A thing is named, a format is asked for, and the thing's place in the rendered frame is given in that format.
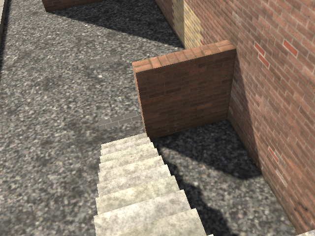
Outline stairs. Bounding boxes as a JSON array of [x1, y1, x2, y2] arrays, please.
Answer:
[[94, 133, 214, 236]]

